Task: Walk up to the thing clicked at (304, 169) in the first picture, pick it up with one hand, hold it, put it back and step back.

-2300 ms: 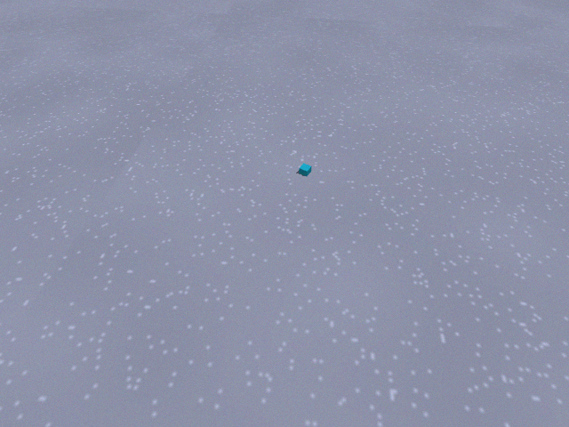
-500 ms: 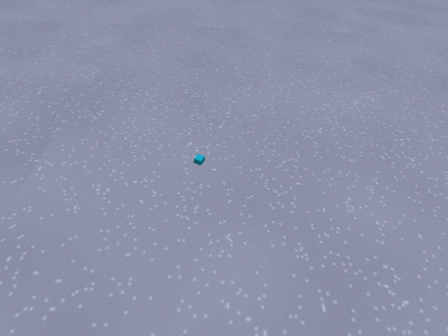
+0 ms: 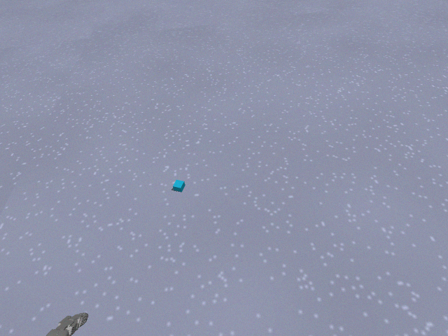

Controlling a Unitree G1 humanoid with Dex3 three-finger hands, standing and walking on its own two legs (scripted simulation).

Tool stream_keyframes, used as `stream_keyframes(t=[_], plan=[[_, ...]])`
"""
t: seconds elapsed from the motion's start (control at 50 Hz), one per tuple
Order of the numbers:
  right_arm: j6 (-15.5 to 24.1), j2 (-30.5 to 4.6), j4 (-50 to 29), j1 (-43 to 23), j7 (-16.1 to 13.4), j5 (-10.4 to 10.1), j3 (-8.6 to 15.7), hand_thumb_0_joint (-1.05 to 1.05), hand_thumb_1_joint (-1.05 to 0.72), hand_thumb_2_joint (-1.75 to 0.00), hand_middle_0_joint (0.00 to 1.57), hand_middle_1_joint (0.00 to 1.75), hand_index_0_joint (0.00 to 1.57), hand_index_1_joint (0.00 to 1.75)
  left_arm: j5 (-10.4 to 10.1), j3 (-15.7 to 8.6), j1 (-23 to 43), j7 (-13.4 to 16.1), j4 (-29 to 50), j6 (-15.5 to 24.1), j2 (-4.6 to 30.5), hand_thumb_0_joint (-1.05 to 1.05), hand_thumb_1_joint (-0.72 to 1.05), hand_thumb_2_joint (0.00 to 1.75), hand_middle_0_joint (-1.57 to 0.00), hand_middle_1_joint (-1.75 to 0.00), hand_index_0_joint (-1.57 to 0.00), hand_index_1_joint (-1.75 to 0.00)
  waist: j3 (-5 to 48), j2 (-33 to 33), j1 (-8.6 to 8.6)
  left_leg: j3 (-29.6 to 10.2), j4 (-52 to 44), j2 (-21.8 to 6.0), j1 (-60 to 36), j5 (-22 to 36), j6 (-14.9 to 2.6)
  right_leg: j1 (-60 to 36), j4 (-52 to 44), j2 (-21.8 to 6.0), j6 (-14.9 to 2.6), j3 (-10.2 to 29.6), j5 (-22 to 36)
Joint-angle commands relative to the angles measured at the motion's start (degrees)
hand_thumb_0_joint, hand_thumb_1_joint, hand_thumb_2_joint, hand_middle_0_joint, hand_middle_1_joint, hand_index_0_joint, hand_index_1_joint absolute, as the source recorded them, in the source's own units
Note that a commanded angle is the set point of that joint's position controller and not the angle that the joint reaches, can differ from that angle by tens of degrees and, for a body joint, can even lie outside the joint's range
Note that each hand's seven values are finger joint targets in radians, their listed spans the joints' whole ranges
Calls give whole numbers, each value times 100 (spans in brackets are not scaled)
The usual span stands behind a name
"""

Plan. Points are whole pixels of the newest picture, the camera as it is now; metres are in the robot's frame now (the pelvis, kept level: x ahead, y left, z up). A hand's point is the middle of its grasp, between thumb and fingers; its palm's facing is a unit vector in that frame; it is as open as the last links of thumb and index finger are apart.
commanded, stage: walk up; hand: left
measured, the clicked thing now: (179, 185) +1.02 +0.33 -0.74
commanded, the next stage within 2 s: none
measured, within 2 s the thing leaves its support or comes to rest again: neither
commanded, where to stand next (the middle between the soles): +0.65 +0.08 m, yaw +1 degrees
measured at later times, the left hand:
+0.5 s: hand (83, 296) +0.25 +0.34 -0.14, palm faces -0.03 -0.94 -0.35, open 7.4 cm
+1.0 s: hand (117, 207) +0.45 +0.31 -0.10, palm faces +0.02 -0.92 -0.40, open 7.3 cm
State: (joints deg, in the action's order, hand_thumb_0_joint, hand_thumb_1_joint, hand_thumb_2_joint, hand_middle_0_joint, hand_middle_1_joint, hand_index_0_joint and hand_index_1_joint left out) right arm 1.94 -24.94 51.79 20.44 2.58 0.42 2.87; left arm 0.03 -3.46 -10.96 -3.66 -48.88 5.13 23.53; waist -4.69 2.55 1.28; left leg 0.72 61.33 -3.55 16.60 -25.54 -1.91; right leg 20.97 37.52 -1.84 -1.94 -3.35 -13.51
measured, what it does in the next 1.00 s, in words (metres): walks ahead: left foot, then right foot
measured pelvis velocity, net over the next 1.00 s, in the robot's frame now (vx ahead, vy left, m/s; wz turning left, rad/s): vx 0.40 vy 0.03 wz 0.03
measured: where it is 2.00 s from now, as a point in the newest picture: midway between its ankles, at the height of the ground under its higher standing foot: (222, 248)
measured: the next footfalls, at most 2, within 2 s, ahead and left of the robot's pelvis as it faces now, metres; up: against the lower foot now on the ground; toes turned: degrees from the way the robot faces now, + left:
left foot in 0.32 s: +0.30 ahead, +0.17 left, +0.00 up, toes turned +6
right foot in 0.76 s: +0.47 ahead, -0.09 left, +0.00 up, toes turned -4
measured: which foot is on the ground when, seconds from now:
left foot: up 0.00-0.30, down 0.32-0.78, up 0.80-1.00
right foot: down 0.00-0.36, up 0.38-0.74, down 0.76-1.00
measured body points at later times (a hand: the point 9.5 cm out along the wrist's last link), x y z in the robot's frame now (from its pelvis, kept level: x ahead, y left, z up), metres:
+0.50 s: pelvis +0.21 +0.06 +0.01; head +0.23 +0.09 +0.46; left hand +0.25 +0.39 -0.12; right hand +0.31 -0.26 -0.07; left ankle +0.26 +0.17 -0.72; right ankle +0.20 -0.09 -0.66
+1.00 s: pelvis +0.40 +0.03 +0.02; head +0.41 +0.01 +0.46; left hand +0.45 +0.36 -0.08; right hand +0.47 -0.29 -0.11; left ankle +0.45 +0.18 -0.67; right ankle +0.43 -0.09 -0.72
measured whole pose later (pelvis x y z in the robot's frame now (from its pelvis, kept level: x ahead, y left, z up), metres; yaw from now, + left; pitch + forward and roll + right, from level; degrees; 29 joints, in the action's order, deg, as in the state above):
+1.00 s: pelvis +0.40 +0.03 +0.02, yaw +2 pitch -3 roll +0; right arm 1.9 -25.0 50.2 16.9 3.7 1.0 3.1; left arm 0.6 -2.5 -16.9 -2.7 -48.5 5.2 22.1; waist -4.2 3.7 -1.2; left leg 0.2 52.2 -3.9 27.4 -19.4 -0.8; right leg 13.1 28.9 -2.0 -1.5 -4.8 -13.3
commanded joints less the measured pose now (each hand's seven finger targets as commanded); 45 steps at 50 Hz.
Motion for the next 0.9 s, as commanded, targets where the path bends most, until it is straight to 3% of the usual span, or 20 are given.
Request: stream_keyframes(t=[0.0,0.04,0.1,0.2,0.24,0.28,0.3,0.32,0.34,0.36,0.4,0.44,0.54,0.68,0.72,0.74,0.76,0.78,0.82,0.88], plan=[[203,-1189,-408,126,-21,-63,315,0,-90,-90,20,30,20,30,-72,-431,-456,193,281,89,1589,0,90,90,-20,-30,-20,-30,52,-1027,-224,-407,96,-313,1697,639,-10,-1062,-2409,-1382,-969,1970,-806],[163,-1114,-334,224,58,9,361,0,-90,-90,20,30,20,30,-28,-398,-460,182,342,149,1543,0,90,90,-20,-30,-20,-30,52,-1112,-166,-291,-208,-307,1545,974,105,-839,-2427,-1243,-1030,1505,-398],[159,-1053,-434,-150,152,62,388,0,-90,-90,20,30,20,30,10,-435,-498,181,432,193,1577,0,90,90,-20,-30,-20,-30,-10,-1049,-258,-121,-1151,-381,1540,1103,239,-729,-2562,-1293,-1155,1176,-872],[255,-934,-644,-815,246,71,411,0,-90,-90,20,30,20,30,33,-440,-643,149,442,176,1657,0,90,90,-20,-30,-20,-30,33,-875,-384,119,-2447,-281,922,1653,181,-723,-2256,-1225,-998,881,-731],[294,-904,-636,-803,244,72,426,0,-90,-90,20,30,20,30,24,-413,-629,147,430,143,1698,0,90,90,-20,-30,-20,-30,172,-891,-297,282,-2717,-161,342,1632,107,-628,-1932,-1281,-929,815,-237],[322,-1021,-450,-273,195,87,494,0,-90,-90,20,30,20,30,43,-350,-559,166,436,99,1605,0,90,90,-20,-30,-20,-30,388,-505,89,483,-2929,105,-752,1544,26,-254,-1061,-1093,-717,492,475],[357,-1256,-246,405,118,93,597,0,-90,-90,20,30,20,30,84,-244,-676,174,449,86,1372,0,90,90,-20,-30,-20,-30,771,127,432,242,-3116,136,-1770,1088,-161,99,346,-780,-532,231,1003],[400,-1759,-230,962,33,168,735,0,-90,-90,20,30,20,30,5,-108,-956,186,505,70,927,0,90,90,-20,-30,-20,-30,1119,1467,590,-1531,-3839,-1048,-2494,126,-547,1028,2250,-186,-185,-188,219],[414,-2081,-437,864,3,43,785,0,-90,-90,20,30,20,30,-51,-162,-1031,237,459,42,1082,0,90,90,-20,-30,-20,-30,1036,1513,514,-3957,-4758,-2175,-2742,-144,-1150,2106,2909,504,-94,106,-1707],[376,-1986,-456,616,-3,-96,776,0,-90,-90,20,30,20,30,17,-212,-693,306,362,14,1516,0,90,90,-20,-30,-20,-30,818,554,439,-3735,-4556,-2202,-2100,171,-1396,2029,3334,56,-146,788,-1612],[374,-1501,-625,-49,-65,-93,560,0,-90,-90,20,30,20,30,-69,-181,-987,260,133,-17,1398,0,90,90,-20,-30,-20,-30,393,215,38,-1947,-4420,-1550,-1299,1022,-1002,1610,2956,-285,-120,981,-847],[407,-1382,-644,-241,-63,-86,474,0,-90,-90,20,30,20,30,-59,-203,-1234,183,-48,-65,1353,0,90,90,-20,-30,-20,-30,248,689,-120,-1088,-4559,-1231,-715,1340,-866,1162,2401,-454,-31,672,-484],[432,-1479,-741,-101,-54,-32,496,0,-90,-90,20,30,20,30,70,-231,-605,29,159,-126,1173,0,90,90,-20,-30,-20,-30,51,663,42,-874,-4759,-1336,-703,1356,-1255,1185,1168,-578,188,302,-346],[344,-1394,-890,-302,-32,-44,441,0,-90,-90,20,30,20,30,75,-324,-466,-6,88,-28,1056,0,90,90,-20,-30,-20,-30,252,330,-170,-320,-3883,-1009,-38,1426,-870,-570,-318,-104,63,-147,477],[299,-1133,-957,-280,-40,-29,325,0,-90,-90,20,30,20,30,92,-438,-1095,86,-62,41,1294,0,90,90,-20,-30,-20,-30,611,-343,-527,-33,-2545,-649,370,1578,-613,-1789,-749,83,-77,-62,45],[315,-739,-1005,-18,-39,-55,197,0,-90,-90,20,30,20,30,131,-571,-1523,154,-113,97,1650,0,90,90,-20,-30,-20,-30,848,-1575,-708,383,-888,-111,1063,1171,-326,-2400,-1546,-899,-357,1450,-972],[275,-645,-1026,76,-56,-56,127,0,-90,-90,20,30,20,30,87,-621,-1600,213,51,146,2088,0,90,90,-20,-30,-20,-30,725,-1946,-670,327,144,540,2203,-370,-37,-2663,-2433,-2257,-954,3889,-1531],[196,-1216,-888,-177,-128,-5,295,0,-90,-90,20,30,20,30,-5,-563,-1372,205,80,111,2071,0,90,90,-20,-30,-20,-30,486,-1108,-639,-260,589,200,2161,-543,-55,-2080,-2381,-2447,-1366,4066,-1714],[180,-1202,-666,-104,-106,-101,301,0,-90,-90,20,30,20,30,-59,-482,-953,248,186,100,1735,0,90,90,-20,-30,-20,-30,217,-853,-454,-525,457,-24,2134,132,-63,-1753,-2286,-1863,-1188,2752,-991],[139,-1102,-435,159,-6,-26,330,0,-90,-90,20,30,20,30,-10,-386,-680,242,298,118,1526,0,90,90,-20,-30,-20,-30,169,-1231,-207,-319,-279,-163,1502,552,42,-1055,-2306,-1381,-1003,1545,-233]])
